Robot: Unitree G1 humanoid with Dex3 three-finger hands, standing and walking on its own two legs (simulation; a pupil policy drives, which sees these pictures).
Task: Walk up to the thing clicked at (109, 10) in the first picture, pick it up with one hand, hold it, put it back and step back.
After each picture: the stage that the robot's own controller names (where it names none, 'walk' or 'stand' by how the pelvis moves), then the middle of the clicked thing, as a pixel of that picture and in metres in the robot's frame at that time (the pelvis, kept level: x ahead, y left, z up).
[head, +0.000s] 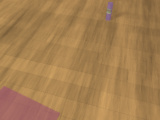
stand; (109, 11) +1.97 -0.39 -0.65
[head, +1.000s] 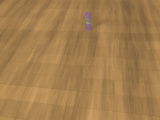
walk; (88, 21) +1.86 +0.01 -0.63
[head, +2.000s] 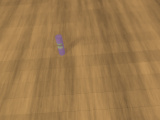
walk; (60, 45) +1.29 +0.29 -0.65
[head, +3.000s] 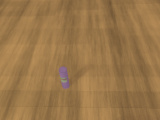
walk; (64, 78) +0.85 +0.21 -0.65
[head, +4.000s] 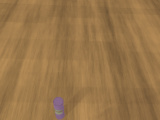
walk; (59, 108) +0.53 +0.16 -0.63
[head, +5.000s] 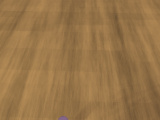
stand; out of the picture +0.41 +0.14 -0.65
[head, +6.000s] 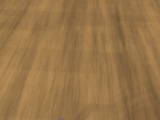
stand; out of the picture +0.40 +0.15 -0.65
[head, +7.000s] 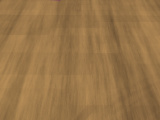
stand; out of the picture +0.39 +0.16 -0.66
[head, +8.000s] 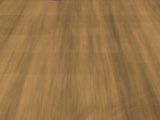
stand; out of the picture +0.40 +0.16 -0.66
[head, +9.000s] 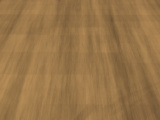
stand; out of the picture +0.39 +0.16 -0.66
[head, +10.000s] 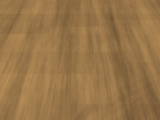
go down; out of the picture +0.38 +0.16 -0.66
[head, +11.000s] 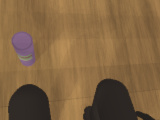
go down; (25, 51) +0.48 +0.19 -0.27
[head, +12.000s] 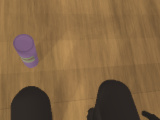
approach; (28, 53) +0.47 +0.19 -0.27
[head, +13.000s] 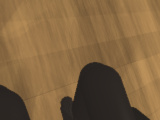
close in; out of the picture +0.46 +0.24 -0.16
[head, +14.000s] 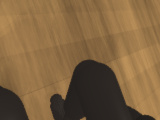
close; out of the picture +0.46 +0.25 -0.16
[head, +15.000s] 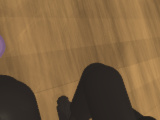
lift; out of the picture +0.39 +0.21 -0.16
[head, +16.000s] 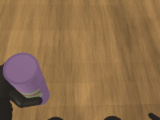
lift; (32, 85) +0.32 +0.16 +0.04
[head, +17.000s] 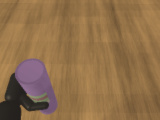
hold; (41, 91) +0.30 +0.14 +0.06
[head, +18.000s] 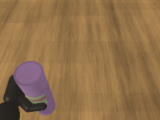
hold; (39, 93) +0.30 +0.15 +0.04
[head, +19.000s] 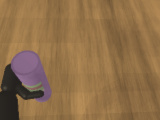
crouch; (36, 81) +0.35 +0.15 +0.00
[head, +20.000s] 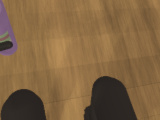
lower; out of the picture +0.49 +0.19 -0.04
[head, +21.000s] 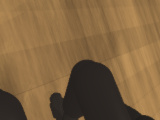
lower; out of the picture +0.45 +0.26 -0.17
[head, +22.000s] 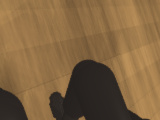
lower; out of the picture +0.45 +0.26 -0.17
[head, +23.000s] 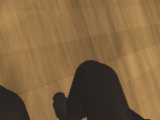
lower; out of the picture +0.44 +0.26 -0.17
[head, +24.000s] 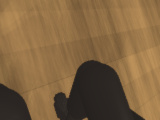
lower; out of the picture +0.43 +0.26 -0.16
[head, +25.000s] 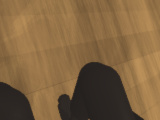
draw back; out of the picture +0.43 +0.23 -0.16
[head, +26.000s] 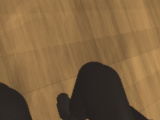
rise; out of the picture +0.44 +0.24 -0.17
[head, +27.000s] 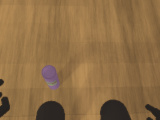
walk; (51, 78) +0.45 +0.16 -0.40
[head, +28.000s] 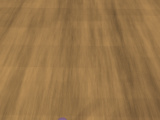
stand; out of the picture +0.39 +0.13 -0.60
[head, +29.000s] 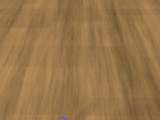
stand; out of the picture +0.40 +0.14 -0.60
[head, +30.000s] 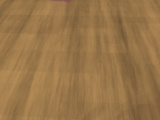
stand; out of the picture +0.41 +0.12 -0.65
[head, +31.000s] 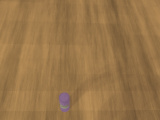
walk; (64, 103) +0.46 +0.09 -0.64
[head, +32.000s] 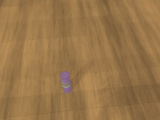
walk; (66, 82) +0.66 +0.15 -0.63
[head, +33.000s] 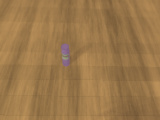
walk; (65, 55) +0.98 +0.15 -0.63
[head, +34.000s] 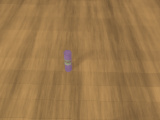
stand; (68, 61) +1.03 +0.14 -0.65
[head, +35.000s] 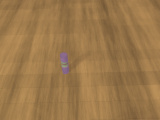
stand; (64, 63) +1.03 +0.18 -0.66
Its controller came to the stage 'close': yes
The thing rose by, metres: 0.69
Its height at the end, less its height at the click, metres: +0.00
